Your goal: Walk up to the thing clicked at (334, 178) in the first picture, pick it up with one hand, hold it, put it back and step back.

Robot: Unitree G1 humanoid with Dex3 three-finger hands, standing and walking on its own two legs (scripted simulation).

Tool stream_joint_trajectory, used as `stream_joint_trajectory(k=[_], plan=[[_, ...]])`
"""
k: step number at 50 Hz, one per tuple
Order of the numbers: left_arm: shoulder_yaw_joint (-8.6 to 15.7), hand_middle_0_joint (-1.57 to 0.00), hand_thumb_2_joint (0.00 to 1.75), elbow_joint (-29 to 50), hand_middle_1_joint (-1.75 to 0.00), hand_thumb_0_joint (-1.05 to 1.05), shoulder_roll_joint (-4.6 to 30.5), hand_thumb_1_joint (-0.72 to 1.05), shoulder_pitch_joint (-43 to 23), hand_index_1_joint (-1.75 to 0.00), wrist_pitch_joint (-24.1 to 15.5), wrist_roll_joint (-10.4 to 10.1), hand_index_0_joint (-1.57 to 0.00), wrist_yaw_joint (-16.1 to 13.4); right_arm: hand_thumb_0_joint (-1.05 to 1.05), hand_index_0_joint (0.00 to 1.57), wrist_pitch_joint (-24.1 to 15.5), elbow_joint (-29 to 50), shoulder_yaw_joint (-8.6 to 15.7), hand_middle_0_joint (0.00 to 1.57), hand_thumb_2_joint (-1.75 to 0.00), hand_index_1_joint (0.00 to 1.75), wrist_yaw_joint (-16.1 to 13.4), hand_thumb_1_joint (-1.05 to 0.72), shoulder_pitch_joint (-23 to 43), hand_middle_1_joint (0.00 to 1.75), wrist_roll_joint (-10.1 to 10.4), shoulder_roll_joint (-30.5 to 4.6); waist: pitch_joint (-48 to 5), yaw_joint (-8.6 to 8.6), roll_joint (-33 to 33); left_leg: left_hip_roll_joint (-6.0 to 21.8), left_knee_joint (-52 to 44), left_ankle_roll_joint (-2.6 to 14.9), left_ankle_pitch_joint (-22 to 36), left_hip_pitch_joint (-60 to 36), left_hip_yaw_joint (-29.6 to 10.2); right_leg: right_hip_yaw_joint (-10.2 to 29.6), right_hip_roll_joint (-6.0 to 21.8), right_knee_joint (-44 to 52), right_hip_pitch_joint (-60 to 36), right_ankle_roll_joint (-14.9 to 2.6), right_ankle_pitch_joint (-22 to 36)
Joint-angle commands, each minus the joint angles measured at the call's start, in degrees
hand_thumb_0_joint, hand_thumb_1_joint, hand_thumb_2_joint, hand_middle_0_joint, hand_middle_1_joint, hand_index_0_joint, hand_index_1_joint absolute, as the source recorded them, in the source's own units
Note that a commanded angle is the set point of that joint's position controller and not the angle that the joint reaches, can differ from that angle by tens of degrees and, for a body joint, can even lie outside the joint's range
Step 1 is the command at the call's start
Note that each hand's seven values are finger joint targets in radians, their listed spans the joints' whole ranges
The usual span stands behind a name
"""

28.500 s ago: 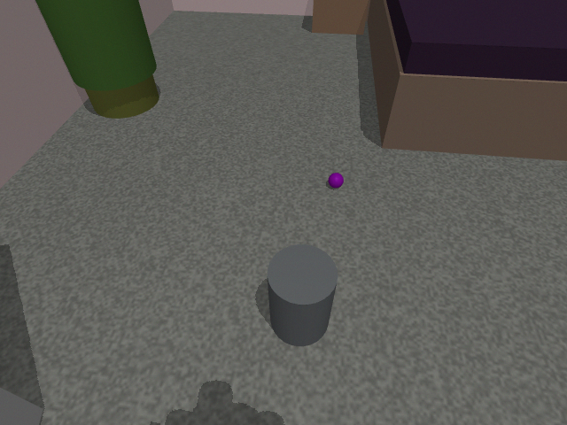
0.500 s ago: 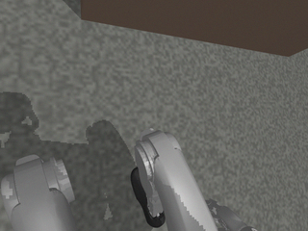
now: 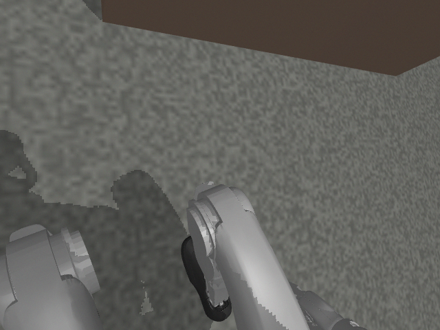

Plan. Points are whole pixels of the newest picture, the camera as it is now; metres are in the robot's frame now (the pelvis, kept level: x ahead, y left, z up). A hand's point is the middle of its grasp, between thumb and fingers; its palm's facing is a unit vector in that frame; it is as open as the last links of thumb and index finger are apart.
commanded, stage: rest palm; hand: left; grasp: from above
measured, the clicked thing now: out of the picture +0.42 +0.34 -0.26
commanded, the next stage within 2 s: close in 0.02 s
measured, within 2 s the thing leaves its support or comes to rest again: neither
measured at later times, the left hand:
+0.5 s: hand out of the picture +0.41 +0.33 -0.25, palm faces -0.41 -0.18 -0.89, open 12.6 cm
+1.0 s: hand out of the picture +0.41 +0.33 -0.25, palm faces -0.42 -0.18 -0.89, open 10.3 cm
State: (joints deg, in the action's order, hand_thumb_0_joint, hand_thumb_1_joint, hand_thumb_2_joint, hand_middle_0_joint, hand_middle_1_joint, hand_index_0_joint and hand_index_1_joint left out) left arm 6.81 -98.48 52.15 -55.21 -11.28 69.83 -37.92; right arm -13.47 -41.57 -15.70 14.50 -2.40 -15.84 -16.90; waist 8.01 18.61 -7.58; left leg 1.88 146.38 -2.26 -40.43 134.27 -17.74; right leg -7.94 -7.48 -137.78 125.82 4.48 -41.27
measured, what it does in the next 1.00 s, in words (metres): stands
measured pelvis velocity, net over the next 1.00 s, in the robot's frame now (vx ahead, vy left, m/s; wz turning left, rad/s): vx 0.00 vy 0.00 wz -0.01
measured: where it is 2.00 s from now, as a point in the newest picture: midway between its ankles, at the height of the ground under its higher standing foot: (155, 317)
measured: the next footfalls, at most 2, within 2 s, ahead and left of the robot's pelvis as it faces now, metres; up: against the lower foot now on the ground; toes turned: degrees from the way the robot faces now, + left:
none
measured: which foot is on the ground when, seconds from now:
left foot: down 0.00-1.00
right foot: down 0.00-1.00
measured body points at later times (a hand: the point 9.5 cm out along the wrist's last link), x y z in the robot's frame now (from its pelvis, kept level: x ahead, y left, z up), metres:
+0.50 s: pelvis +0.00 +0.00 +0.00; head +0.25 +0.14 +0.34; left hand +0.43 +0.34 -0.20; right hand +0.08 -0.25 -0.06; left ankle +0.06 +0.14 -0.27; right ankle +0.11 -0.13 -0.27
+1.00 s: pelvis +0.00 +0.00 +0.00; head +0.25 +0.14 +0.34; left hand +0.42 +0.33 -0.20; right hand +0.07 -0.25 -0.07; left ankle +0.06 +0.14 -0.27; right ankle +0.11 -0.13 -0.27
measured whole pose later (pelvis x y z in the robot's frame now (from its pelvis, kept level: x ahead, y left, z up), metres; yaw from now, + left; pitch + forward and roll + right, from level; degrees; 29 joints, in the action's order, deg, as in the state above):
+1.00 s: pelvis +0.00 +0.00 +0.00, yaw -1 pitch +25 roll -14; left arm 6.6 -99.1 54.7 -55.1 -13.2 70.6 -38.5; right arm -14.8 -41.0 -16.9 14.9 -2.9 -16.6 -18.7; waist 9.7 19.2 -8.8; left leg 2.2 146.8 -2.4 -40.1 133.6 -18.6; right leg -8.7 -7.4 -137.6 125.4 4.7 -40.2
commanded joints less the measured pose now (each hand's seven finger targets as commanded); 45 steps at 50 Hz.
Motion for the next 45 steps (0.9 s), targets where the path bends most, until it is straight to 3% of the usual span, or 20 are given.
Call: stream_joint_trajectory(k=[1,2,4,6,9,11,12,13,16,18,20,21,23,26,28,32,41,42,44,45], plan=[[0.3,-0.09,0.93,5.5,-1.02,0.0,13.0,-0.47,-13.4,-1.01,-0.9,-0.5,-0.1,-1.4,0.0,0.2,-0.6,-0.1,5.6,0.2,-0.9,0.3,-0.3,-0.9,-9.6,0.3,0.3,-18.9,-35.8,2.1,27.0,2.0,-13.9,2.51,10.9,-28.0,8.3,-8.6,-0.7,12.2,-17.7,-5.12,16.6],[2.3,-0.08,0.93,6.3,-1.02,0.0,14.8,-0.47,-12.4,-1.01,-1.1,-0.7,-0.1,-1.8,0.0,0.2,-0.5,-0.6,5.6,0.2,-0.9,0.3,-0.4,-0.9,-10.3,0.3,0.3,-19.2,-37.2,1.47,27.4,2.1,-14.4,2.36,12.1,-28.9,8.2,-8.6,-0.8,12.4,-18.9,-5.1,17.4],[-0.3,-0.09,0.94,6.3,-1.05,0.0,11.8,-0.46,-13.7,-1.03,-1.5,-0.3,-0.1,-1.5,0.0,0.2,-0.7,0.1,5.4,0.2,-0.9,0.3,-0.2,-0.9,-8.9,0.3,0.2,-18.8,-36.5,2.02,28.8,2.2,-14.6,2.15,11.3,-29.1,8.0,-8.7,-0.8,11.6,-17.3,-5.38,16.7],[1.2,-0.1,0.94,5.2,-1.04,0.0,13.7,-0.44,-12.8,-1.03,-1.6,-0.2,-0.11,-2.0,0.0,0.2,-0.6,-0.6,5.5,0.2,-0.9,0.3,-0.2,-0.9,-10.1,0.3,0.2,-19.3,-35.3,2.17,28.5,2.2,-15.0,1.98,11.1,-28.8,7.6,-9.2,-0.7,11.8,-17.0,-5.31,16.3],[-1.2,-0.15,0.85,5.9,-1.05,0.0,11.8,-0.34,-14.6,-1.0,-1.8,0.4,-0.18,-1.9,0.0,0.2,-1.0,-0.2,5.4,0.2,-0.9,0.3,0.1,-0.89,-9.6,0.3,-0.3,-19.4,-35.1,2.9,29.1,2.2,-14.4,2.03,11.2,-29.6,7.8,-9.2,-0.8,11.8,-16.7,-5.23,16.9],[0.5,-0.16,0.81,6.6,-1.02,0.0,14.3,-0.31,-14.8,-0.98,-1.8,0.4,-0.2,-2.4,0.0,0.2,-1.2,-0.3,5.3,0.2,-0.9,0.3,0.2,-0.89,-10.5,0.3,-0.2,-20.5,-35.5,2.64,29.6,2.2,-14.8,1.89,11.8,-30.0,7.6,-9.3,-0.7,12.0,-16.9,-5.22,17.1],[1.0,-0.17,0.79,5.6,-1.01,0.0,14.4,-0.3,-13.8,-0.97,-1.8,0.5,-0.21,-2.6,0.0,0.2,-1.1,-0.6,5.3,0.2,-0.9,0.3,0.2,-0.89,-10.2,0.3,-0.2,-20.1,-35.1,2.35,29.4,2.3,-14.9,1.86,11.4,-29.6,7.5,-9.4,-0.7,11.7,-16.8,-5.31,16.7],[-0.4,-0.18,0.78,5.4,-1.01,0.0,12.7,-0.28,-13.9,-0.96,-1.8,0.7,-0.23,-2.6,0.0,0.2,-1.3,0.0,5.2,0.2,-0.9,0.3,0.2,-0.89,-9.3,0.3,-0.2,-20.0,-34.4,2.31,29.4,2.3,-14.8,1.9,11.1,-29.0,7.6,-9.3,-0.7,12.0,-16.2,-5.22,16.4],[1.6,-0.18,0.78,4.8,-1.03,0.0,14.7,-0.27,-13.3,-0.98,-1.4,0.8,-0.23,-3.1,0.0,0.2,-1.2,-0.6,4.9,0.2,-0.9,0.3,0.4,-0.89,-10.5,0.3,-0.5,-20.0,-35.1,2.54,28.9,2.3,-14.7,1.93,11.9,-29.0,7.6,-9.5,-0.7,11.9,-17.4,-5.11,17.4],[0.3,-0.19,0.77,4.7,-1.02,0.0,13.5,-0.26,-14.1,-0.96,-0.9,0.8,-0.24,-2.5,0.0,0.2,-1.5,-0.4,5.1,0.2,-0.9,0.3,0.6,-0.89,-10.3,0.3,-0.6,-20.0,-34.8,3.14,28.7,2.3,-14.0,2.12,12.1,-29.0,7.8,-9.3,-0.8,11.9,-16.9,-4.96,17.8],[1.1,-0.2,0.75,5.3,-0.99,0.0,14.4,-0.24,-14.1,-0.94,-0.7,0.4,-0.25,-2.5,0.0,0.2,-1.7,-0.5,5.3,0.2,-0.9,0.3,0.7,-0.89,-10.5,0.3,-0.2,-20.4,-34.8,2.76,29.9,2.4,-14.9,1.72,12.4,-30.0,7.3,-9.6,-0.6,11.4,-16.5,-5.2,17.6],[-0.1,-0.21,0.74,5.5,-0.98,0.0,12.9,-0.23,-13.1,-0.93,-0.6,0.4,-0.26,-2.3,0.0,0.2,-1.6,0.0,5.2,0.2,-0.9,0.3,0.7,-0.9,-9.5,0.3,-0.3,-20.3,-35.7,2.1,30.8,2.4,-15.1,1.74,12.6,-30.2,7.5,-9.2,-1.0,11.8,-17.1,-5.36,17.7],[0.1,-0.23,0.72,4.6,-0.98,0.0,14.3,-0.2,-14.3,-0.93,-0.3,0.9,-0.28,-2.1,0.0,0.2,-1.9,-0.4,5.1,0.2,-0.9,0.3,0.9,-0.89,-10.3,0.3,-0.2,-20.4,-34.0,3.16,29.7,2.4,-14.5,1.91,11.5,-29.0,7.5,-9.3,-0.7,11.5,-16.2,-5.16,17.0],[1.7,-0.26,0.71,5.3,-0.95,0.0,15.5,-0.17,-13.3,-0.89,-0.2,0.0,-0.31,-1.9,0.0,0.2,-2.0,-0.4,5.2,0.2,-0.9,0.3,0.8,-0.89,-10.3,0.3,0.1,-20.6,-34.8,2.15,29.4,2.4,-14.7,1.93,11.8,-29.0,7.5,-9.2,-0.6,11.8,-16.7,-5.15,17.0],[0.0,-0.26,0.69,3.6,-0.94,0.0,13.3,-0.16,-12.4,-0.89,-0.1,0.1,-0.31,-1.4,0.0,0.2,-2.0,0.0,5.4,0.2,-0.9,0.3,0.8,-0.89,-9.6,0.3,0.0,-20.6,-33.2,2.62,29.2,2.4,-15.0,1.86,10.5,-28.5,7.6,-9.2,-0.7,11.6,-15.8,-5.3,15.9],[1.0,-0.3,0.67,5.9,-0.92,0.0,15.1,-0.11,-13.6,-0.87,-0.8,-0.5,-0.36,-0.7,0.0,0.2,-2.2,0.0,5.5,0.2,-0.9,0.3,0.7,-0.9,-10.3,0.3,0.2,-20.8,-34.0,2.5,29.0,2.3,-15.1,1.89,9.9,-29.1,7.1,-9.2,-0.4,11.7,-16.1,-5.21,15.3],[1.5,-0.39,0.61,4.5,-0.87,0.0,15.2,0.02,-11.9,-0.81,-2.3,-0.2,-0.45,-2.0,0.0,0.2,-1.3,-0.1,4.2,0.2,-0.9,0.3,0.1,-0.89,-10.9,0.3,-0.3,-20.3,-34.9,2.52,27.0,2.4,-14.2,2.37,11.3,-27.4,7.7,-9.0,-0.9,12.9,-19.0,-4.85,17.1],[-0.2,-0.41,0.6,4.6,-0.86,0.0,13.8,0.05,-13.9,-0.8,-2.4,-0.1,-0.47,-1.8,0.0,0.2,-1.6,0.0,4.5,0.2,-0.9,0.3,0.1,-0.89,-10.2,0.3,-0.1,-20.3,-33.1,3.25,27.6,2.4,-14.1,2.15,10.4,-27.5,7.6,-9.3,-0.5,11.7,-16.6,-5.02,16.2],[-0.3,-0.45,0.6,4.8,-0.83,0.0,13.9,0.08,-13.4,-0.78,-2.5,0.2,-0.5,-1.8,0.0,0.2,-1.8,0.3,4.8,0.2,-0.9,0.3,0.1,-0.89,-10.0,0.3,-0.3,-20.5,-33.6,3.32,27.6,2.5,-13.8,2.15,10.8,-28.3,7.6,-9.0,-0.9,12.2,-17.7,-4.95,16.6],[1.6,-0.46,0.61,5.1,-0.83,0.0,15.7,0.09,-12.5,-0.77,-2.5,-0.1,-0.51,-2.6,0.0,0.2,-1.5,0.2,4.1,0.2,-0.9,0.3,-0.1,-0.89,-10.1,0.3,-0.2,-20.4,-35.5,2.56,26.9,2.6,-14.4,2.14,11.4,-28.5,7.6,-8.8,-1.1,12.9,-19.8,-4.96,17.3]])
